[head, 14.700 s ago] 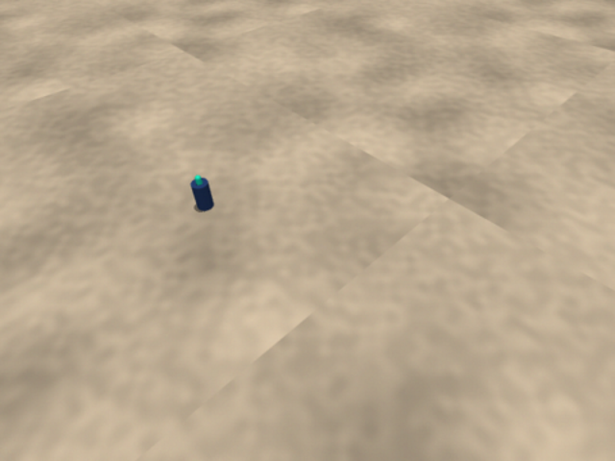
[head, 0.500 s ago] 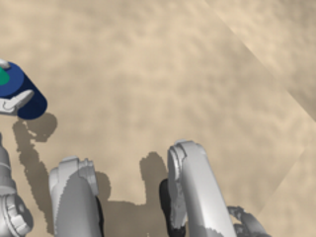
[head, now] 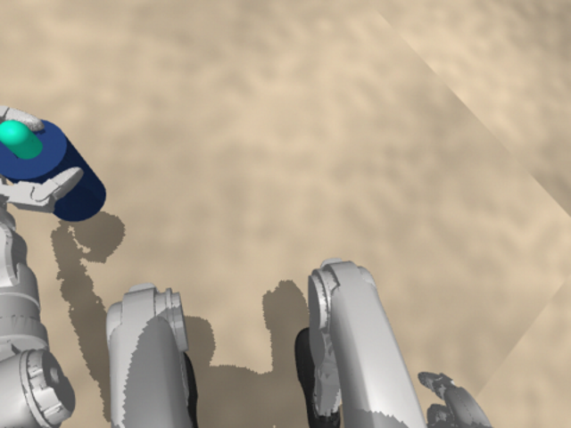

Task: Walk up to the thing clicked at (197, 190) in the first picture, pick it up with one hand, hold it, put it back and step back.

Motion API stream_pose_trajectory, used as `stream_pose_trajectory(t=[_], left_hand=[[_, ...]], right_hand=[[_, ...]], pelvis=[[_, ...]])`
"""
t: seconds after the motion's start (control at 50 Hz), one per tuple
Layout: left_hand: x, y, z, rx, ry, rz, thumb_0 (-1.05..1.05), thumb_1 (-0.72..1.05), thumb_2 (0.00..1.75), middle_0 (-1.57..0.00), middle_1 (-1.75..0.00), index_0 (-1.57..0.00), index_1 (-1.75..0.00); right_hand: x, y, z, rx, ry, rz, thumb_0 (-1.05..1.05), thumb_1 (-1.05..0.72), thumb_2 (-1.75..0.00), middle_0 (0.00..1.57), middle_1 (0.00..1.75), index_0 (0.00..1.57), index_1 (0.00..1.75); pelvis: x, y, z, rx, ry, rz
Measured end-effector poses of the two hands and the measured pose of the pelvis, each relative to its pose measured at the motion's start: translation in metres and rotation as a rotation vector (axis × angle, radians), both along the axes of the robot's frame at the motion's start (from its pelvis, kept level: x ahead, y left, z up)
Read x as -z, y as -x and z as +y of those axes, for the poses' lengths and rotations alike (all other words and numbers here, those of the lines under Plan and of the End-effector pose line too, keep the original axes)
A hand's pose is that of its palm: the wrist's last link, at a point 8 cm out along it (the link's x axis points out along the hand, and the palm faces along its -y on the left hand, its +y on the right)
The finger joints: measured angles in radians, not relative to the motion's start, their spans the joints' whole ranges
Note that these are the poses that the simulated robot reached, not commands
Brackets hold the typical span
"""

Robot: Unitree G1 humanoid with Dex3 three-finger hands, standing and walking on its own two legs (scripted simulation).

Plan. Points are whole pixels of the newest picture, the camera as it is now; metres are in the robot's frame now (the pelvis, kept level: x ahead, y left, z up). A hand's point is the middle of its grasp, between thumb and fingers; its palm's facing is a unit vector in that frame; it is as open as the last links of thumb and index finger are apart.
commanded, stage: settle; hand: left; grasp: from the side
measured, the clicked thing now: (49, 168) +0.48 +0.27 -0.08
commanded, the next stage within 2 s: lift in 0.14 s
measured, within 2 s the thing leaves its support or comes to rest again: neither
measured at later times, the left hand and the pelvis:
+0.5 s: hand (37, 161) +0.47 +0.26 -0.02, palm faces +0.21 -0.97 -0.11, open 8.9 cm; pelvis +0.00 +0.00 +0.02, yaw +1 degrees
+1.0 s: hand out of the picture +0.43 +0.25 +0.10, palm faces +0.22 -0.97 -0.11, open 8.9 cm; pelvis +0.01 +0.00 +0.12, yaw +2 degrees
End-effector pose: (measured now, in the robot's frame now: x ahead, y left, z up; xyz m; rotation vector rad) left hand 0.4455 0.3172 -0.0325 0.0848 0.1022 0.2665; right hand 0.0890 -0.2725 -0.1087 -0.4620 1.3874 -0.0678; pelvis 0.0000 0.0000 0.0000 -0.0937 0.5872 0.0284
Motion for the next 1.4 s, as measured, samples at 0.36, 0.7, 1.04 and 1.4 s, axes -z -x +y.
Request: stream_pose_trajectory(t=[0.36, 0.7, 1.04, 1.4], left_hand=[[-0.009, 0.004, -0.007, 0.011, 0.0, 0.018, -0.08, -0.44, 1.02, -0.56, -1.12, -0.96, -1.15], [-0.054, 0.024, -0.017, 0.056, -0.005, 0.02, -0.08, -0.45, 1.03, -0.56, -1.12, -0.96, -1.15], [-0.156, 0.053, -0.022, 0.041, -0.008, 0.052, -0.08, -0.45, 1.03, -0.57, -1.11, -0.96, -1.14], [-0.286, 0.08, -0.031, 0.004, 0.021, 0.026, -0.07, -0.44, 1.03, -0.58, -1.1, -0.97, -1.13]], right_hand=[[-0.001, 0.002, 0.001, 0.02, -0.028, -0.005, 0.0, -0.92, -0.91, 0.2, 0.3, 0.2, 0.3], [-0.036, -0.023, 0.003, 0.049, -0.039, -0.115, 0.0, -0.95, -0.91, 0.2, 0.3, 0.2, 0.3], [-0.124, -0.071, 0.026, 0.043, -0.088, -0.266, 0.01, -0.93, -0.91, 0.2, 0.3, 0.2, 0.3], [-0.249, -0.105, 0.05, 0.006, -0.114, -0.4, 0.01, -0.92, -0.9, 0.2, 0.3, 0.2, 0.3]], pelvis=[[-0.008, 0.0, -0.002, -0.006, -0.016, 0.01], [-0.044, -0.005, -0.003, -0.009, -0.027, 0.021], [-0.132, -0.016, 0.004, -0.026, -0.027, -0.013], [-0.243, -0.04, 0.009, -0.059, -0.038, -0.168]])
